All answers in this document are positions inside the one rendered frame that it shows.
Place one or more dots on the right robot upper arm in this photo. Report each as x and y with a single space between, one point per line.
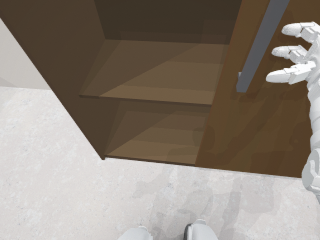
311 173

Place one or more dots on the robot right forearm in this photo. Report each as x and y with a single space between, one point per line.
313 87

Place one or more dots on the robot left shin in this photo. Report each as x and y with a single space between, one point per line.
142 227

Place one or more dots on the robot shin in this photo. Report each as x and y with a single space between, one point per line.
200 221
142 227

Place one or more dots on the handle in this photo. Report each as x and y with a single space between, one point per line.
271 19

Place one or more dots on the robot right shin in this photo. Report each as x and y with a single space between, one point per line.
200 221

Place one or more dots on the robot right hand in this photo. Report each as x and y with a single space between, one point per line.
298 55

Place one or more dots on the wardrobe door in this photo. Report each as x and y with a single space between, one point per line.
267 129

